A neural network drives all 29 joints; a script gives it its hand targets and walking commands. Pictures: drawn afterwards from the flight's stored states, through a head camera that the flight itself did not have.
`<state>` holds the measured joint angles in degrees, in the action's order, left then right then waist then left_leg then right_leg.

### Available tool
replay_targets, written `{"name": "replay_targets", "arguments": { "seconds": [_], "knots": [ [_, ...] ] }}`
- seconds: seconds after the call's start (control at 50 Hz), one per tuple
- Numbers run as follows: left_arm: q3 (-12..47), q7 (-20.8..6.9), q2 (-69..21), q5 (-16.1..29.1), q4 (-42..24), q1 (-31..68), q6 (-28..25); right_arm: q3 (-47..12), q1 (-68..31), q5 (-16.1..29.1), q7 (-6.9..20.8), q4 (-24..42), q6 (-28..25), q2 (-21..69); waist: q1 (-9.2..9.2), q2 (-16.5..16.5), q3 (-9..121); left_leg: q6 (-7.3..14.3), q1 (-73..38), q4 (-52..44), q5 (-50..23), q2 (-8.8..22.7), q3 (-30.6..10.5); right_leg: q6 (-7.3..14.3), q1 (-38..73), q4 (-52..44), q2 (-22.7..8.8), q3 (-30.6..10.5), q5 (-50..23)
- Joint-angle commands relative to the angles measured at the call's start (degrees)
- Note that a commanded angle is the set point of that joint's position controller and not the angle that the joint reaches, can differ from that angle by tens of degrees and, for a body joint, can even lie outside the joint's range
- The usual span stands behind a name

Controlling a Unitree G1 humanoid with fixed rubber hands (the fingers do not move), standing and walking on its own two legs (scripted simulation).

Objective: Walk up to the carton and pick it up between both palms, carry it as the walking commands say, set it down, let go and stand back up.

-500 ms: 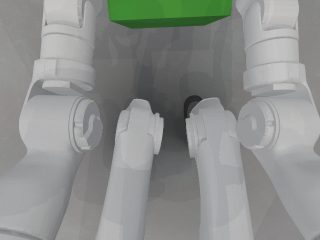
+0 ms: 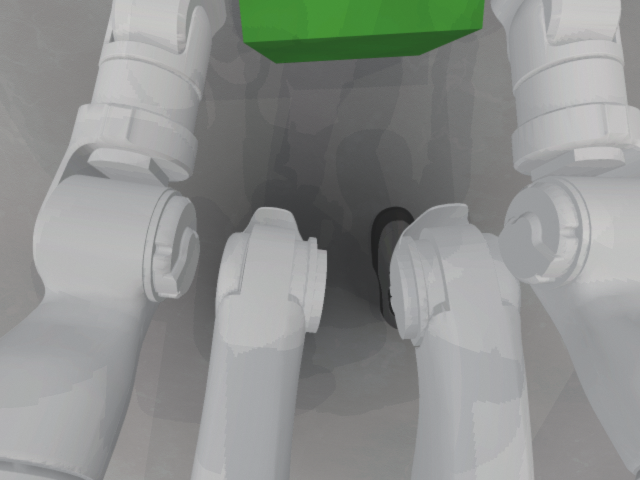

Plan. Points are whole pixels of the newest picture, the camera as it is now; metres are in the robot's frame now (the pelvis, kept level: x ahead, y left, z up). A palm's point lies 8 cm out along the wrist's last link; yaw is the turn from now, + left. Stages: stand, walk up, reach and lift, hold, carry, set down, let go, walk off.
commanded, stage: set down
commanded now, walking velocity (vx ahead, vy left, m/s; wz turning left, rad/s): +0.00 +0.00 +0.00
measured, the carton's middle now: out of the picture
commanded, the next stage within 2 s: none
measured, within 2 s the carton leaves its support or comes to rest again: rests again in 0.68 s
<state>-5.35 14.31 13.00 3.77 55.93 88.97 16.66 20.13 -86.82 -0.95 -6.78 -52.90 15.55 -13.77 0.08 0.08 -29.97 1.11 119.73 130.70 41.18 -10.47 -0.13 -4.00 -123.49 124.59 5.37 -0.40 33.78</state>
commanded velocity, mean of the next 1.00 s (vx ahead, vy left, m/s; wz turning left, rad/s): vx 0.00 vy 0.00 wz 0.00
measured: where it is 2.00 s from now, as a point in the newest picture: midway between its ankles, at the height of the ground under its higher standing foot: (335, 301)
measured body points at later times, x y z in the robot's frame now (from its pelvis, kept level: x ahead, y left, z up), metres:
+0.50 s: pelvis -0.01 -0.02 -0.02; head +0.37 +0.02 +0.22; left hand +0.55 +0.13 -0.20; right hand +0.56 -0.16 -0.19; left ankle +0.07 +0.09 -0.34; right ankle +0.12 -0.13 -0.34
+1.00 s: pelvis +0.00 -0.01 -0.03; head +0.38 +0.03 +0.21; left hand +0.56 +0.13 -0.22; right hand +0.57 -0.15 -0.21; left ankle +0.07 +0.08 -0.34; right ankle +0.12 -0.13 -0.34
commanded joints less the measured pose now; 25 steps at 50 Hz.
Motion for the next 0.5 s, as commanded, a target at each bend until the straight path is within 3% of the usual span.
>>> {"name": "replay_targets", "arguments": {
  "seconds": [0.0, 0.1, 0.12, 0.14, 0.2, 0.22, 0.26, 0.34, 0.38, 0.48],
  "knots": [
    [19.4, -20.1, -53.5, 8.5, -18.7, 42.7, -7.1, -19.6, -31.4, 6.2, 14.5, 6.6, -2.4, 60.4, 4.68, 4.0, 98.0, -2.2, -38.0, -13.6, -44.3, 2.7, -2.1, 5.9, 40.7, -2.4, 2.6, 3.6, -34.6],
    [21.0, -19.3, -55.0, 7.5, -16.5, 37.6, -6.9, -19.4, -27.6, 6.7, 15.8, 5.4, -2.7, 59.8, 3.35, 11.1, 93.5, -2.9, -51.2, -12.7, -56.4, 4.4, -6.1, 6.4, 26.2, -2.1, 2.7, 3.5, -30.0],
    [20.5, -19.3, -55.8, 7.2, -14.6, 36.1, -6.7, -19.2, -27.6, 6.7, 16.2, 4.6, -2.7, 59.7, 3.44, 10.7, 91.3, -2.7, -50.5, -12.7, -55.3, 4.0, -6.0, 6.4, 24.6, -2.3, 2.8, 3.7, -28.5],
    [19.3, -19.4, -55.2, 6.6, -14.5, 35.6, -6.9, -20.1, -28.8, 7.2, 16.5, 5.5, -2.7, 59.9, 2.1, 9.9, 89.7, -2.4, -47.6, -12.8, -53.5, 3.7, -5.4, 6.2, 25.2, -2.2, 2.8, 3.4, -28.7],
    [19.4, -19.8, -53.9, 7.3, -16.5, 37.6, -7.7, -20.3, -29.3, 7.9, 16.5, 5.7, -2.6, 61.8, 2.02, 6.2, 90.5, -1.7, -39.3, -12.3, -48.9, 3.1, -3.4, 5.9, 32.3, -1.5, 2.7, 2.5, -32.3],
    [19.8, -20.0, -53.0, 8.2, -18.3, 39.4, -7.9, -20.7, -30.2, 8.5, 16.2, 6.4, -2.7, 60.9, 2.81, 4.8, 90.1, -1.4, -34.7, -12.2, -45.7, 2.8, -2.8, 6.0, 35.8, -1.2, 2.5, 1.9, -33.8],
    [20.1, -19.9, -50.6, 8.7, -20.6, 42.4, -8.7, -20.6, -31.0, 9.0, 15.4, 5.6, -2.9, 61.7, 2.05, 2.9, 91.1, -1.3, -28.8, -12.1, -40.6, 2.2, -0.7, 6.0, 42.0, -0.8, 2.7, 1.2, -36.4],
    [19.2, -20.4, -48.3, 7.4, -16.2, 41.9, -8.4, -19.3, -32.1, 9.1, 14.8, 1.8, -3.2, 58.8, 1.33, 4.5, 83.3, -0.9, -26.0, -12.5, -33.9, 2.3, -0.5, 5.9, 40.1, -1.3, 2.8, 1.0, -31.9],
    [17.8, -20.9, -47.4, 7.0, -14.9, 42.6, -8.4, -18.1, -32.8, 8.3, 14.8, 0.3, -3.3, 57.2, 2.04, 3.7, 77.7, -0.3, -23.7, -12.6, -29.6, 2.4, -0.8, 5.9, 36.8, -1.6, 2.8, 1.3, -27.5],
    [13.1, -22.5, -47.7, 5.0, -8.5, 40.1, -8.1, -16.2, -36.0, 7.5, 14.5, 0.3, -4.2, 55.1, 0.87, 2.4, 68.6, 1.1, -17.6, -12.6, -23.9, 2.2, -0.4, 5.9, 35.2, -2.5, 2.7, 0.7, -23.5]
  ]
}}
